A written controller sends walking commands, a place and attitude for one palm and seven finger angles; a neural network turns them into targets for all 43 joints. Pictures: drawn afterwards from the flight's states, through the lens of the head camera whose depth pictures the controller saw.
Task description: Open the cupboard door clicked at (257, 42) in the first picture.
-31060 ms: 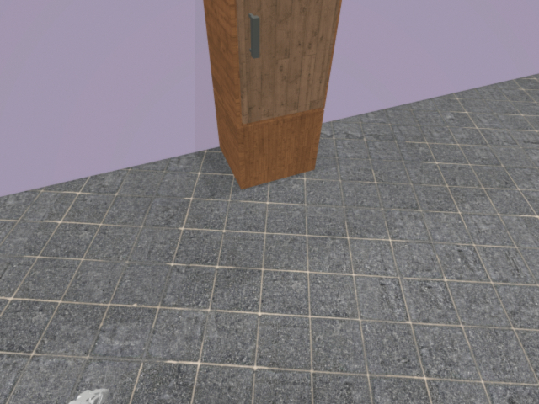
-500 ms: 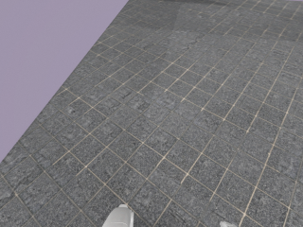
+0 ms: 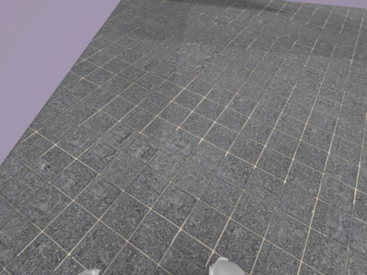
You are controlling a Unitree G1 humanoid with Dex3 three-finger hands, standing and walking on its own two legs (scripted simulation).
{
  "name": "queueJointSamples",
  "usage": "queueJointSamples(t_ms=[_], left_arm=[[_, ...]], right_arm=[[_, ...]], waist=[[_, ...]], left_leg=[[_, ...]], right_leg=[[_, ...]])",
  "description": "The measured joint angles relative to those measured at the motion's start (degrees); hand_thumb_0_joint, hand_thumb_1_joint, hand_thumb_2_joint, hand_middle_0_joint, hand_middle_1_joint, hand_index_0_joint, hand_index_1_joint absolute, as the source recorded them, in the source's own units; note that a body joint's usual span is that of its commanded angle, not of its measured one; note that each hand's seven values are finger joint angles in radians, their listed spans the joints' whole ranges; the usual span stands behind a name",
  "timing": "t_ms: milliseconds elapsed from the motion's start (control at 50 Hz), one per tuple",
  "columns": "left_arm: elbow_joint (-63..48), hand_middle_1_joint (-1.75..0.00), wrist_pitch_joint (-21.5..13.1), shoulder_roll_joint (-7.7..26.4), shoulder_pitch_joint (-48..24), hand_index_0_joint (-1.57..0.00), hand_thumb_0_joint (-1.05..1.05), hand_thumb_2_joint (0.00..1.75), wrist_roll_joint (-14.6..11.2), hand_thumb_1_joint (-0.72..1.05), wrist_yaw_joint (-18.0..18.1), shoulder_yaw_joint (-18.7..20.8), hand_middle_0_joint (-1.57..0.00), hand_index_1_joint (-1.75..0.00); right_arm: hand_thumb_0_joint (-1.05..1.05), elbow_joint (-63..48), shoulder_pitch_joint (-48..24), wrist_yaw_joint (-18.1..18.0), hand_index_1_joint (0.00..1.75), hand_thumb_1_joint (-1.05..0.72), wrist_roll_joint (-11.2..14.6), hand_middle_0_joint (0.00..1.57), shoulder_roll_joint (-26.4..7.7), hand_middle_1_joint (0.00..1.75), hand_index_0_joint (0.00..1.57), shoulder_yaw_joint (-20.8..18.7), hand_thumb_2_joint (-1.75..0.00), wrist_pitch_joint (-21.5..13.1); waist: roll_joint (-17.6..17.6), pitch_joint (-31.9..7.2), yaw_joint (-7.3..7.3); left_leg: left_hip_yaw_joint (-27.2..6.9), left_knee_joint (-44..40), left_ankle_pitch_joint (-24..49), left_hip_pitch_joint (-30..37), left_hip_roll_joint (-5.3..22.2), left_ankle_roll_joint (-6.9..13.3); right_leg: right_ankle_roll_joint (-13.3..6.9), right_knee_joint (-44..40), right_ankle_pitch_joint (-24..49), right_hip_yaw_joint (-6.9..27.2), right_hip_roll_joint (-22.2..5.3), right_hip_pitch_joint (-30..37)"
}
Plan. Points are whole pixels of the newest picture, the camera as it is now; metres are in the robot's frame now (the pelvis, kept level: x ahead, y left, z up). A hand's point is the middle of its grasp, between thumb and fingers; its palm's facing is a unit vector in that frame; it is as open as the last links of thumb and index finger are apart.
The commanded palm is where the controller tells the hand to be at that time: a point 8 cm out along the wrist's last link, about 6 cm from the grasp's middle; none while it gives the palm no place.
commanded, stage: turn to face it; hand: left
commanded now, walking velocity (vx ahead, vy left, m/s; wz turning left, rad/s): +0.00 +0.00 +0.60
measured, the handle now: out of the picture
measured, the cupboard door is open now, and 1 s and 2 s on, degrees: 41 41 41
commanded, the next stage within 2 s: none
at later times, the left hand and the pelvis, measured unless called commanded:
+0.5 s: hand out of the picture +0.10 +0.21 -0.20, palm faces +0.37 -0.91 -0.19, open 7.3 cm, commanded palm none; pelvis +0.09 +0.00 -0.03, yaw +19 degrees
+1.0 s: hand out of the picture +0.07 +0.14 -0.15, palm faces +0.59 -0.75 -0.29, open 7.4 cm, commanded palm none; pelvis +0.13 -0.06 +0.00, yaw +37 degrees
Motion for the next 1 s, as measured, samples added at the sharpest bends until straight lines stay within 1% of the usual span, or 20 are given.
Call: queueJointSamples(t_ms=[80, 120, 160, 180, 220, 260, 340, 400, 440, 460, 500, 560, 600, 660, 780, 820, 840, 900, 960, 1000], left_arm=[[-1.97, -0.30, -0.20, 0.64, -3.29, -0.19, 0.00, 0.90, -0.23, 0.92, -0.16, -0.27, -0.19, -0.30], [-2.74, -0.30, -1.20, 0.04, -4.81, -0.19, 0.00, 0.90, -0.25, 0.92, 0.17, -0.47, -0.20, -0.30], [-3.61, -0.30, -1.29, -0.79, -5.53, -0.19, 0.00, 0.90, -0.41, 0.91, 0.65, -1.01, -0.20, -0.30], [-3.94, -0.30, -1.03, -1.21, -5.44, -0.19, 0.00, 0.90, -0.43, 0.91, 0.94, -1.16, -0.20, -0.30], [-4.08, -0.30, -0.35, -1.96, -4.62, -0.20, 0.00, 0.90, -0.44, 0.91, 1.32, -1.33, -0.20, -0.30], [-3.77, -0.30, 0.41, -2.44, -3.33, -0.20, 0.00, 0.90, -0.26, 0.91, 1.37, -1.36, -0.20, -0.30], [-3.46, -0.30, 1.20, -2.29, -1.57, -0.20, -0.01, 0.90, -0.22, 0.92, 1.49, -0.22, -0.20, -0.30], [-3.60, -0.30, 1.61, -1.01, -0.67, -0.20, -0.01, 0.90, 0.21, 0.92, 1.14, 0.41, -0.20, -0.30], [-3.87, -0.30, 2.04, -0.21, 0.64, -0.20, -0.01, 0.90, 0.02, 0.92, 0.83, 0.76, -0.20, -0.30], [-3.85, -0.30, 2.48, 0.38, 1.18, -0.20, -0.01, 0.90, -0.20, 0.92, 0.67, 0.97, -0.20, -0.30], [-3.59, -0.30, 3.92, 2.01, 1.75, -0.20, -0.01, 0.90, -0.22, 0.92, 0.71, 1.39, -0.20, -0.30], [-2.86, -0.30, 4.88, 3.55, 1.92, -0.19, 0.00, 0.90, 0.07, 0.92, 0.69, 2.06, -0.20, -0.30], [-2.96, -0.30, 4.81, 4.05, 1.82, -0.19, 0.00, 0.90, 0.03, 0.91, 0.46, 2.11, -0.20, -0.30], [-3.74, -0.30, 4.54, 4.29, 1.82, -0.19, 0.00, 0.90, -0.24, 0.91, 0.33, 1.84, -0.20, -0.30], [-5.23, -0.30, 4.29, 3.62, 1.40, -0.19, 0.01, 0.90, -0.69, 0.91, 0.35, 0.97, -0.20, -0.30], [-5.80, -0.30, 3.63, 3.20, 1.59, -0.19, 0.00, 0.90, -0.82, 0.91, 0.30, 0.63, -0.20, -0.30], [-6.25, -0.30, 3.04, 3.15, 2.01, -0.19, 0.00, 0.90, -0.67, 0.91, 0.34, 0.45, -0.20, -0.30], [-6.14, -0.30, 2.32, 1.13, 2.16, -0.19, 0.00, 0.90, -0.15, 0.91, 0.80, -0.43, -0.20, -0.30], [-5.95, -0.30, 2.56, -0.45, 3.39, -0.20, 0.00, 0.90, -0.19, 0.91, 1.04, -0.99, -0.20, -0.30], [-5.68, -0.30, 2.66, -1.00, 3.98, -0.20, 0.00, 0.90, -0.14, 0.90, 1.14, -1.15, -0.20, -0.30]], right_arm=[[0.01, 0.96, 3.72, 0.45, 0.30, -0.92, 0.11, 0.20, 1.12, 0.30, 0.20, 0.14, -0.90, 1.94], [0.01, 1.04, 3.07, 0.63, 0.30, -0.92, 0.63, 0.20, 1.26, 0.30, 0.20, -0.14, -0.90, 2.89], [0.01, 0.27, 1.23, 0.64, 0.30, -0.91, 0.91, 0.20, 1.29, 0.30, 0.20, -0.50, -0.90, 3.86], [0.01, -0.26, 0.12, 0.74, 0.30, -0.91, 0.91, 0.20, 1.26, 0.30, 0.20, -0.68, -0.90, 4.33], [0.01, -1.73, -2.34, 1.13, 0.30, -0.91, 0.73, 0.20, 0.96, 0.30, 0.20, -1.01, -0.90, 5.18], [0.01, -3.67, -4.90, 1.60, 0.30, -0.91, 0.49, 0.20, 0.49, 0.30, 0.20, -1.43, -0.90, 5.69], [0.01, -7.47, -9.37, 2.35, 0.30, -0.91, 0.18, 0.20, -0.78, 0.30, 0.19, -2.24, -0.90, 5.74], [0.01, -9.68, -11.97, 2.68, 0.30, -0.91, 0.04, 0.20, -1.95, 0.30, 0.19, -2.67, -0.90, 5.47], [0.01, -11.32, -12.76, 2.94, 0.30, -0.91, -0.12, 0.20, -3.29, 0.30, 0.19, -2.82, -0.90, 4.87], [0.01, -11.88, -13.20, 2.93, 0.30, -0.91, -0.29, 0.20, -3.72, 0.30, 0.19, -3.05, -0.90, 4.37], [0.01, -12.59, -14.25, 2.65, 0.30, -0.91, -0.53, 0.20, -3.76, 0.30, 0.19, -2.80, -0.90, 3.79], [0.01, -13.34, -14.07, 1.88, 0.30, -0.91, -0.63, 0.20, -3.62, 0.30, 0.20, -2.22, -0.90, 3.31], [0.01, -13.26, -13.83, 1.48, 0.30, -0.91, -0.55, 0.20, -3.61, 0.30, 0.20, -1.86, -0.90, 3.28], [0.01, -12.84, -13.38, 1.45, 0.30, -0.91, -0.46, 0.20, -3.61, 0.30, 0.20, -1.44, -0.90, 3.53], [0.01, -12.07, -13.10, 2.15, 0.30, -0.90, -0.56, 0.20, -3.68, 0.30, 0.20, -1.75, -0.90, 5.00], [0.01, -11.97, -13.05, 2.28, 0.30, -0.90, -0.35, 0.21, -3.88, 0.30, 0.20, -2.11, -0.90, 5.61], [0.01, -12.06, -12.82, 2.37, 0.30, -0.90, -0.07, 0.21, -3.97, 0.30, 0.20, -2.32, -0.90, 5.86], [0.01, -11.25, -13.70, 2.67, 0.30, -0.91, 0.14, 0.20, -5.30, 0.30, 0.20, -3.40, -0.90, 6.92], [0.01, -10.60, -14.31, 3.27, 0.30, -0.91, -0.08, 0.20, -5.92, 0.30, 0.20, -3.99, -0.90, 7.68], [0.01, -10.54, -14.56, 3.53, 0.30, -0.91, -0.03, 0.20, -5.69, 0.30, 0.20, -3.99, -0.90, 7.79]], waist=[[0.33, -0.49, -1.75], [1.22, 0.26, -2.15], [1.43, 1.41, -2.44], [1.22, 1.58, -2.32], [0.74, 1.26, -2.15], [0.09, 0.54, -2.07], [-0.76, -0.32, -1.36], [-1.51, -0.22, -0.05], [-1.33, -0.52, 0.60], [-1.44, -0.79, 0.65], [-2.25, -0.51, 1.21], [-1.99, -0.62, 1.61], [-1.41, -0.42, 1.97], [-0.17, -0.10, 2.41], [2.35, 0.61, 1.98], [3.06, 0.66, 1.77], [2.91, 0.34, 1.86], [4.46, 1.46, 1.70], [4.20, 1.49, 1.41], [3.13, 1.45, 1.04]], left_leg=[[-2.69, 6.14, -5.56, -0.36, 0.46, -1.88], [-4.08, 18.66, -10.14, -5.75, 0.98, -2.60], [-4.69, 33.41, -13.87, -11.96, 0.89, -3.33], [-4.35, 38.53, -13.84, -14.66, 1.12, -3.64], [-3.52, 43.54, -11.99, -19.05, 2.14, -4.16], [-2.52, 42.83, -9.31, -21.77, 3.22, -4.56], [-0.98, 34.31, -5.30, -23.03, 4.68, -4.89], [0.13, 24.98, -3.92, -20.42, 4.57, -4.59], [0.39, 16.08, 1.29, -16.82, 4.11, -4.06], [-0.05, 15.97, 2.05, -17.35, 3.58, -2.86], [-0.36, 18.16, 0.09, -18.38, 2.73, -0.43], [-1.73, 15.31, 0.67, -17.38, 1.93, 0.09], [-2.76, 11.85, 2.61, -15.95, 1.26, -0.10], [-4.55, 7.67, 4.96, -14.08, 0.63, -0.24], [-8.70, 6.13, 6.22, -13.39, -0.12, -2.06], [-10.23, 7.85, 5.60, -14.36, -0.59, -3.02], [-10.68, 9.60, 4.76, -15.41, -1.19, -3.28], [-10.43, 26.42, -7.05, -20.82, -2.22, -3.49], [-7.44, 40.51, -5.81, -24.49, -1.44, -4.36], [-5.82, 41.98, -4.74, -24.39, -0.39, -5.07]], right_leg=[[-0.30, -8.65, 1.89, -2.61, 1.64, 6.43], [-1.90, -7.07, -4.52, -4.37, 1.41, 7.17], [-2.27, -6.52, -6.87, -6.12, 0.51, 8.81], [-1.60, -7.19, -6.66, -6.81, 0.04, 9.86], [-1.83, -9.07, -6.58, -8.28, -0.60, 11.91], [-1.86, -10.71, -6.57, -9.67, -1.29, 13.49], [-1.12, -11.39, -7.49, -12.96, -2.49, 15.10], [-0.22, -8.80, -9.62, -15.13, -3.80, 15.12], [0.75, -4.72, -12.29, -16.38, -4.89, 14.23], [1.80, -0.81, -15.99, -15.47, -5.24, 12.56], [2.77, 10.05, -22.56, -8.88, -3.55, 7.76], [3.50, 21.82, -20.25, -2.96, -0.80, 2.21], [4.12, 24.28, -16.81, -0.77, -0.06, 0.34], [4.73, 21.01, -14.81, 1.01, 0.59, 0.20], [4.37, 3.90, -14.96, 1.63, 2.11, 5.98], [3.88, -4.83, -11.45, 1.07, 2.85, 9.89], [2.57, -9.56, -8.35, 0.89, 2.61, 11.70], [-0.82, -8.05, -8.35, -1.76, 1.82, 12.32], [-1.29, -10.61, -8.36, -3.96, 0.53, 14.50], [-1.37, -12.51, -7.63, -5.39, -0.34, 15.66]])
